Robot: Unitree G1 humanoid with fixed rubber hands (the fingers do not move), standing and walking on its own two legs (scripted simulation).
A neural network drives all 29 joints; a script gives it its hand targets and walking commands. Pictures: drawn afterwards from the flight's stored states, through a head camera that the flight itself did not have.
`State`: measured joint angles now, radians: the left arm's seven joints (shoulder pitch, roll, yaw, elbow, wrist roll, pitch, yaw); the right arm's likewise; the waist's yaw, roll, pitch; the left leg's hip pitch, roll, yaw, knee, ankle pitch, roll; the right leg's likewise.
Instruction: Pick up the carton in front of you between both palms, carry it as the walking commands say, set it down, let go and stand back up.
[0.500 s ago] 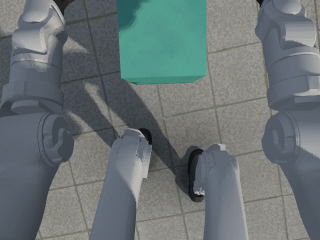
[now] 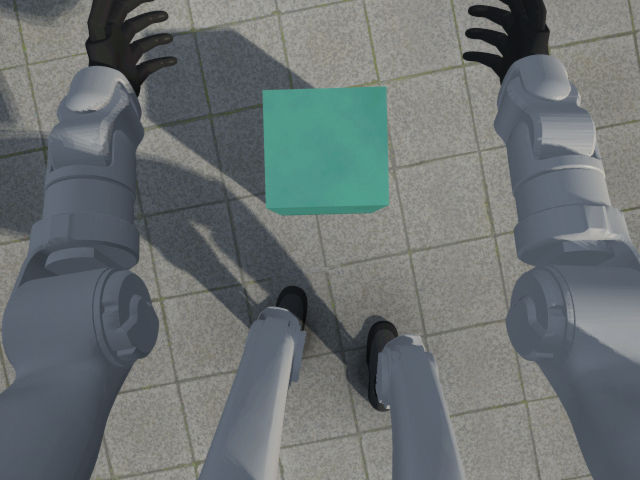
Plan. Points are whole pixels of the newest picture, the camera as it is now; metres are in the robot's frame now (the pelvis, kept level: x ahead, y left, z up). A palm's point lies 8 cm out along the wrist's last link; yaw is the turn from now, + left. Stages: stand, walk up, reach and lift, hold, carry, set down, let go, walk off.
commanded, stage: let go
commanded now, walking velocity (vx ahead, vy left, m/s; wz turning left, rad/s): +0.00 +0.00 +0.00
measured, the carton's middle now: (325, 161) +0.52 +0.08 -0.49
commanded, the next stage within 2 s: stand in 1.42 s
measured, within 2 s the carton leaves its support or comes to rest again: neither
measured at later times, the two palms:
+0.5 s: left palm (15, 198) +0.36 +0.29 +0.01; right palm (609, 213) +0.42 -0.14 +0.00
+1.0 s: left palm out of the picture +0.24 +0.22 +0.09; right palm out of the picture +0.28 -0.24 +0.09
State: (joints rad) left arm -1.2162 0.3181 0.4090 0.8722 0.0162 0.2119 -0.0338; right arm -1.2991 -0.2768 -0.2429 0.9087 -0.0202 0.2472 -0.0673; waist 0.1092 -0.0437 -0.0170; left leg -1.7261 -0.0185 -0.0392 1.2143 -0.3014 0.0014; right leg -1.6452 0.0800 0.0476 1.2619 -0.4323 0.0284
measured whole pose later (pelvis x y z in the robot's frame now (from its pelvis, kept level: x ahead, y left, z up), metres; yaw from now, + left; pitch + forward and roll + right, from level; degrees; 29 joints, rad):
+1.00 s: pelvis +0.10 -0.02 +0.16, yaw +3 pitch +2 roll +1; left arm 0.24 0.21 0.04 0.43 -0.02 0.05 -0.08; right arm 0.20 -0.20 -0.05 0.47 -0.02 0.04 0.04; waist 0.01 -0.01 0.05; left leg -0.24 -0.02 -0.05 0.42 -0.20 -0.01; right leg -0.17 0.03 0.06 0.44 -0.31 -0.02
